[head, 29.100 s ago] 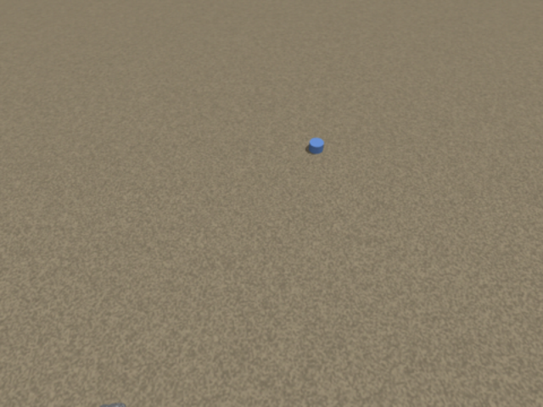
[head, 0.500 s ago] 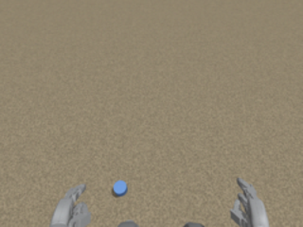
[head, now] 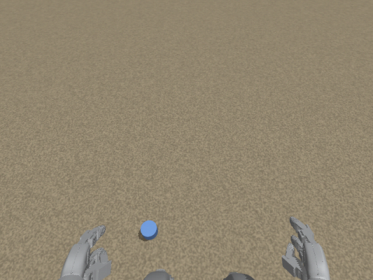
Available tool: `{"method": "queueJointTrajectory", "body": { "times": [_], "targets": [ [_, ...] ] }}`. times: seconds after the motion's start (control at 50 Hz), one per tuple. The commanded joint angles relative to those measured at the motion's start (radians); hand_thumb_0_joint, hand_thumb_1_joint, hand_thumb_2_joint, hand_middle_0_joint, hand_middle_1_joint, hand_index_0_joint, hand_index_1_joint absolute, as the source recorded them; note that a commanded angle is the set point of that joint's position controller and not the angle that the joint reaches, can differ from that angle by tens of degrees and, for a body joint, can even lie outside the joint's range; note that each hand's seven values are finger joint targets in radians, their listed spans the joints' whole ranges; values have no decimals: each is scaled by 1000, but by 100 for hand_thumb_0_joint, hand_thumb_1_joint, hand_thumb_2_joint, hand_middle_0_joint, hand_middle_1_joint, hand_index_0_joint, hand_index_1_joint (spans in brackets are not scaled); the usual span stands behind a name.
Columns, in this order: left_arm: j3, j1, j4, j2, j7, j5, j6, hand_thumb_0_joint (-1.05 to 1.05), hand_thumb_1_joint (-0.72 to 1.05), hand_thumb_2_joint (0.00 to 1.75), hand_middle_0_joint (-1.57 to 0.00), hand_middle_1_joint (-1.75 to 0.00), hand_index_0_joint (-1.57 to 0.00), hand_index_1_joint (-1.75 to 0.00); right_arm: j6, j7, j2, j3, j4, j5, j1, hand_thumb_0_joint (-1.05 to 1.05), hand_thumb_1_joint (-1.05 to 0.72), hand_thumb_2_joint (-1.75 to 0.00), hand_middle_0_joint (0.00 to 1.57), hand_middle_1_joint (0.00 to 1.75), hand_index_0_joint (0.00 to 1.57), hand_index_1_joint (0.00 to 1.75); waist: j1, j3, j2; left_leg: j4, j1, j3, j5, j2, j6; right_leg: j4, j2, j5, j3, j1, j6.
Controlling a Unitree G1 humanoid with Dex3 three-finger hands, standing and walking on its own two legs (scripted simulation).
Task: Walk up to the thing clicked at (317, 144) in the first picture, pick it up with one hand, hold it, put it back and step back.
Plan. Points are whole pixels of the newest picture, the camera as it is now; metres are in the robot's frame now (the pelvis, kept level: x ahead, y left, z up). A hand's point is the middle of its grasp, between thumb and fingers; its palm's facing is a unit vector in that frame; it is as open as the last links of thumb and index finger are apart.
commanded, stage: home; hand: left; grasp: from above
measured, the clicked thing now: (149, 230) +0.44 +0.21 -0.69
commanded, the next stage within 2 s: stand in 0.68 s
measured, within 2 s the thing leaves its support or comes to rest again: neither
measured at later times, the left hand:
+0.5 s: hand (112, 263) +0.17 +0.17 -0.04, palm faces +0.05 -0.98 -0.20, open 7.4 cm
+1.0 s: hand out of the picture +0.14 +0.22 -0.10, palm faces +0.02 -0.94 -0.33, open 7.4 cm
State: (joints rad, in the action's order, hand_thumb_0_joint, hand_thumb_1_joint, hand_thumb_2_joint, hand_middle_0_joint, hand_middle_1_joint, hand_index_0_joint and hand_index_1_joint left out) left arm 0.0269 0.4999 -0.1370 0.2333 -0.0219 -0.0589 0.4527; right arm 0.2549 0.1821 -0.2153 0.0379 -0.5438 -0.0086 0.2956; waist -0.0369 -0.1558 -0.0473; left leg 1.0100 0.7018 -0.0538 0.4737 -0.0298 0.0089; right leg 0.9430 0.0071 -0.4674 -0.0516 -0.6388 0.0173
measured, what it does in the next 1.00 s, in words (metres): stands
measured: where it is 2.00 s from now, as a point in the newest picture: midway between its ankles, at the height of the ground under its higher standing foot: outside the picture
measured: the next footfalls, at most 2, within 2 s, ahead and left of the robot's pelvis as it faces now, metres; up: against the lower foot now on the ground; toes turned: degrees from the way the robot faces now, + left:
none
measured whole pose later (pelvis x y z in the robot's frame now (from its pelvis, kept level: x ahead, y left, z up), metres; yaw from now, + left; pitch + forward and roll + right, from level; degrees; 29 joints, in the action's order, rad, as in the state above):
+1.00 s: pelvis -0.01 +0.00 +0.02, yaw +0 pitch +1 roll +0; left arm 0.03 0.23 0.57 0.29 -0.03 0.04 0.08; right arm 0.05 0.01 -0.28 -0.02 -0.81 0.06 0.19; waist 0.02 0.02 0.02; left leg 0.82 0.45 -0.01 0.39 0.00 0.00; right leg 0.82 0.04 -0.42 -0.01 -0.43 0.02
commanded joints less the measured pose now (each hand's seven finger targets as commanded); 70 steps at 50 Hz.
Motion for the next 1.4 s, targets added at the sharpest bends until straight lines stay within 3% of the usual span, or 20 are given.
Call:
{"method": "queueJointTrajectory", "body": {
  "times": [0.0, 0.1, 0.12, 0.22, 0.32, 0.4, 0.44, 0.74, 0.76, 0.78, 0.8, 0.82, 0.84, 0.86, 0.9, 0.94, 1.02, 1.12, 1.3, 1.38],
  "targets": [
    [55, -14, -186, 91, -2, 7, -51, 0, 90, 90, -20, -30, -20, -30, 54, 17, -127, -56, 156, 4, -72, 0, -90, -90, 20, 30, 20, 30, -4, -78, 12, -171, -114, 6, -178, 21, -20, -148, -35, 150, -19, 23, -18],
    [50, -14, -173, 84, -5, 8, -51, 0, 90, 90, -20, -30, -20, -30, 50, 19, -123, -53, 153, 3, -67, 0, -90, -90, 20, 30, 20, 30, -4, -72, 11, -164, -113, 8, -198, 22, -21, -149, -31, 170, -17, 24, -19],
    [73, -33, -213, 112, -7, 4, -54, 0, 90, 90, -20, -30, -20, -30, 52, 19, -135, -61, 161, 4, -69, 0, -90, -90, 20, 30, 20, 30, 2, -93, 8, -160, -118, 10, -215, 22, -22, -147, -31, 187, -15, 40, -19],
    [63, -24, -187, 103, -7, 10, -53, 0, 90, 90, -20, -30, -20, -30, 49, 20, -132, -60, 163, 4, -72, 0, -90, -90, 20, 30, 20, 30, -5, -72, 16, -160, -111, 18, -182, 25, -24, -158, -28, 163, -10, 25, -15],
    [71, -3, -203, 113, -7, 5, -50, 0, 90, 90, -20, -30, -20, -30, 42, 17, -132, -63, 165, 4, -61, 0, -90, -90, 20, 30, 20, 30, -1, -116, 3, -139, -129, 20, -267, 28, -22, -145, -26, 250, -9, 56, -14],
    [41, -19, -171, 82, -5, 9, -47, 0, 90, 90, -20, -30, -20, -30, 39, 15, -125, -58, 159, 4, -65, 0, -90, -90, 20, 30, 20, 30, -11, -52, 3, -158, -107, 15, -199, 24, -22, -152, -29, 181, -15, 18, -16],
    [74, -25, -200, 115, -10, 8, -50, 0, 90, 90, -20, -30, -20, -30, 39, 16, -129, -62, 168, 2, -72, 0, -90, -90, 20, 30, 20, 30, 0, -80, -1, -161, -112, 13, -201, 24, -22, -152, -29, 180, -14, 29, -17],
    [63, -14, -205, 105, -10, 6, -49, 0, 90, 90, -20, -30, -20, -30, 32, 13, -131, -62, 176, 1, -68, 0, -90, -90, 20, 30, 20, 30, -7, -73, -5, -156, -107, 12, -191, 23, -21, -147, -32, 173, -17, 23, -18],
    [61, -316, 146, 182, -48, 127, -260, 0, 90, 90, -20, -30, -20, -30, -75, -46, -230, -98, -77, 117, -143, 0, -90, -90, 20, 30, 20, 30, 71, 153, 69, -235, -124, -24, -365, -14, -68, -194, 45, 180, 61, 206, -55],
    [82, -212, 337, 204, -42, 132, -329, 0, 90, 90, -20, -30, -20, -30, -119, -79, -240, -115, -86, 117, -150, 0, -90, -90, 20, 30, 20, 30, 71, 70, 143, -218, -194, 10, -348, 0, -77, -245, 68, 170, 133, 225, -92],
    [80, -213, 382, 216, -36, 134, -363, 0, 90, 90, -20, -30, -20, -30, -138, -97, -238, -115, -82, 123, -142, 0, -90, -90, 20, 30, 20, 30, 49, 60, 168, -223, -229, 18, -314, 6, -80, -260, 83, 164, 169, 200, -104],
    [72, -240, 407, 210, -27, 133, -381, 0, 90, 90, -20, -30, -20, -30, -151, -110, -238, -110, -78, 125, -120, 0, -90, -90, 20, 30, 20, 30, 27, 72, 107, -246, -230, -5, -300, 6, -77, -253, 64, 166, 155, 183, -98],
    [65, -248, 449, 214, -22, 129, -398, 0, 90, 90, -20, -30, -20, -30, -155, -127, -229, -106, -100, 103, -119, 0, -90, -90, 20, 30, 20, 30, 45, 42, 48, -275, -269, -21, -295, 5, -76, -229, 67, 200, 139, 243, -90],
    [61, -263, 481, 212, -19, 124, -409, 0, 90, 90, -20, -30, -20, -30, -158, -145, -222, -107, -124, 79, -110, 0, -90, -90, 20, 30, 20, 30, 51, 33, 20, -301, -289, -20, -272, 3, -81, -230, 75, 210, 123, 275, -72],
    [69, -268, 563, 209, -16, 116, -416, 0, 90, 90, -20, -30, -20, -30, -167, -162, -222, -113, -150, 61, -140, 0, -90, -90, 20, 30, 20, 30, 67, 49, 85, -314, -322, -11, -275, 6, -69, -272, 78, 189, 134, 255, -69],
    [65, -288, 643, 200, -17, 106, -426, 0, 90, 90, -20, -30, -20, -30, -176, -166, -222, -121, -180, 58, -157, 0, -90, -90, 20, 30, 20, 30, 71, 51, 46, -359, -341, -40, -228, -13, -73, -298, 76, 152, 116, 267, -55],
    [63, -309, 771, 189, -17, 106, -449, 0, 90, 90, -20, -30, -20, -30, -191, -164, -231, -121, -230, 65, -169, 0, -90, -90, 20, 30, 20, 30, 67, 81, -13, -463, -364, -84, -235, -47, -77, -318, 55, 197, 84, 322, -33],
    [63, -308, 910, 204, -18, 100, -466, 0, 90, 90, -20, -30, -20, -30, -208, -154, -235, -120, -303, 56, -151, 0, -90, -90, 20, 30, 20, 30, 59, 106, 36, -500, -434, -68, -340, -44, -64, -404, 77, 299, 97, 395, -40],
    [52, -315, 1079, 225, -23, 89, -468, 0, 90, 90, -20, -30, -20, -30, -226, -147, -250, -112, -413, 41, -149, 0, -90, -90, 20, 30, 20, 30, 46, 174, 41, -625, -519, -63, -308, -54, -48, -559, 93, 305, 111, 459, -31],
    [48, -309, 1131, 227, -24, 90, -467, 0, 90, 90, -20, -30, -20, -30, -225, -145, -257, -110, -442, 37, -165, 0, -90, -90, 20, 30, 20, 30, 55, 169, 35, -654, -560, -65, -353, -63, -43, -582, 99, 327, 106, 485, -28]
  ]
}}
